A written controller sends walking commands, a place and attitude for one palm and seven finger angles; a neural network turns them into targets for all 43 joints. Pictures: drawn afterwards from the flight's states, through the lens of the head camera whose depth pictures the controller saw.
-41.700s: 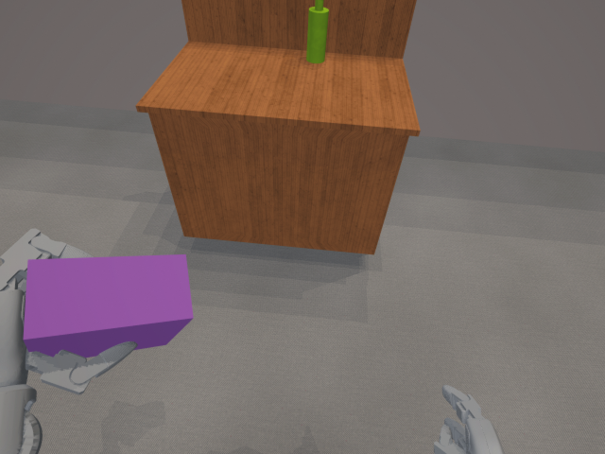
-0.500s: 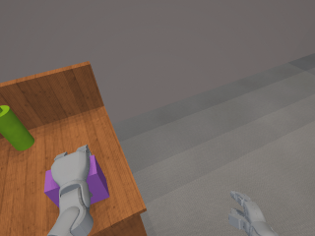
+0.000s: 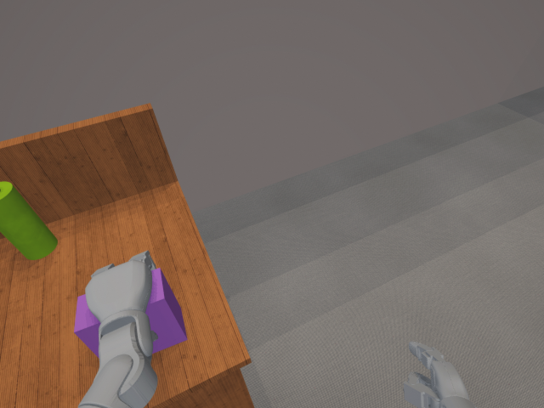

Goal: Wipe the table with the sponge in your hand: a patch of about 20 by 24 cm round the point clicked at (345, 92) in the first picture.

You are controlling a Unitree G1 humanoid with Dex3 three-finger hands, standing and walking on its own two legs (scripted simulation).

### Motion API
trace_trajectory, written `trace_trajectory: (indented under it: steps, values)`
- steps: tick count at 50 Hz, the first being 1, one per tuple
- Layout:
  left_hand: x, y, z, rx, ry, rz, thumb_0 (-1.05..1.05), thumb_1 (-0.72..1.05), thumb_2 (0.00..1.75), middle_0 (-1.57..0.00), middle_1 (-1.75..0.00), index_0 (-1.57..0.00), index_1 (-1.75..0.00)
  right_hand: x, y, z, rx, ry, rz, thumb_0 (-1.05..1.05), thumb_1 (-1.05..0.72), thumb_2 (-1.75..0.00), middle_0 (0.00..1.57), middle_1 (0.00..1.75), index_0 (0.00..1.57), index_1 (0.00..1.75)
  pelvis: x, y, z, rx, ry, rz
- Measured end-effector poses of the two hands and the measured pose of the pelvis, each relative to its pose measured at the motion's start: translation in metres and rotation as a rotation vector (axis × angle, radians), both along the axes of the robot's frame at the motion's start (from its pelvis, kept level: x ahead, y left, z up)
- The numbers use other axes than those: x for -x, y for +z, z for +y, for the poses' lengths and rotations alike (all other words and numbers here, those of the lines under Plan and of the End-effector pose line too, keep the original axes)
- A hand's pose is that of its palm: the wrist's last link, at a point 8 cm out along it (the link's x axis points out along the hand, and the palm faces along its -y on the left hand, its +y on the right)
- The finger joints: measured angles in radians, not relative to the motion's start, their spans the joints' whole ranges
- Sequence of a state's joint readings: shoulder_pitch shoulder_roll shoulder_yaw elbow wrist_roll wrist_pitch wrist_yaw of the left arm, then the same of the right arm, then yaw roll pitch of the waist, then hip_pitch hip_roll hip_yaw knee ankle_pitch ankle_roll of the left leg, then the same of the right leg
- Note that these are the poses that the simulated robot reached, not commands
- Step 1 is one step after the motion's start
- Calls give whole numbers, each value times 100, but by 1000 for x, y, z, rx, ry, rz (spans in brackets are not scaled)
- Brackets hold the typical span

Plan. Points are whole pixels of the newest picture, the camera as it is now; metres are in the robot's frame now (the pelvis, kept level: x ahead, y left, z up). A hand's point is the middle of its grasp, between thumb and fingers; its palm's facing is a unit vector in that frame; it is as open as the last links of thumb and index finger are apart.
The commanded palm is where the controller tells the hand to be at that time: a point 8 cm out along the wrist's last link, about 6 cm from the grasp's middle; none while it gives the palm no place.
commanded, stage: wipe back along the third lane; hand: left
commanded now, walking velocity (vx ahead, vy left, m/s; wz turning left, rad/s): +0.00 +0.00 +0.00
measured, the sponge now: (140, 327) +0.25 +0.26 -0.04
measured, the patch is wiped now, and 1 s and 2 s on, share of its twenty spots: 1.00 1.00 1.00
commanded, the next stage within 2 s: slide back across to the middle lane in 0.28 s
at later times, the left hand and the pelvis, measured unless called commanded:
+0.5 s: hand (136, 305) +0.25 +0.25 +0.02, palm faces +0.02 -0.09 -1.00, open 10.7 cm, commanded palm +0.20 +0.25 +0.06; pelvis -0.01 +0.01 +0.00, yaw +0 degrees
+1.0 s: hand (104, 321) +0.22 +0.28 +0.03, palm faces +0.00 -0.12 -0.99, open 10.7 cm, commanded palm +0.17 +0.30 +0.07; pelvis +0.01 +0.00 +0.00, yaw -1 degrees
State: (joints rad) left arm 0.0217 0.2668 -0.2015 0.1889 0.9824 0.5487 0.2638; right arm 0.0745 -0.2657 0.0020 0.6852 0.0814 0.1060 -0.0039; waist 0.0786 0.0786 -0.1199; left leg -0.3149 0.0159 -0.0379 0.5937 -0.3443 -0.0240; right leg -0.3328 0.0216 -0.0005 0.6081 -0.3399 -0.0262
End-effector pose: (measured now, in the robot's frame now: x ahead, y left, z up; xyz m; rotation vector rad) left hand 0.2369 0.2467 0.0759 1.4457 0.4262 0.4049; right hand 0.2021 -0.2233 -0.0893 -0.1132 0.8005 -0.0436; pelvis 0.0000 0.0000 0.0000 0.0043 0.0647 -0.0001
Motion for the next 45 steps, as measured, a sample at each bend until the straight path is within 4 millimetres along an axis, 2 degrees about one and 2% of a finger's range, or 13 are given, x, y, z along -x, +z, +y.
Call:
trace_trajectory:
  steps: [24, 32, 45]
  values:
    - [3, 0, 1, 5, -7, -13, -2, -53, 106, -61, -135, -65, -133, -10, 10, 24, -17, 39, -34, 1, -91, -90, 20, 30, 20, 30, 5, -1, 10, 1, 0, -11]
    - [5, 4, 6, 32, -13, -19, -2, -53, 106, -61, -135, -65, -133, -10, 12, 21, -16, 26, -38, 1, -91, -90, 20, 30, 20, 30, 0, 1, 8, 1, -10, -26]
    - [25, 10, 21, 41, 12, -3, -1, -54, 106, -62, -134, -66, -132, -20, 15, 8, 4, 16, -44, 1, -91, -90, 20, 30, 20, 30, -11, 4, 4, 3, -20, -41]
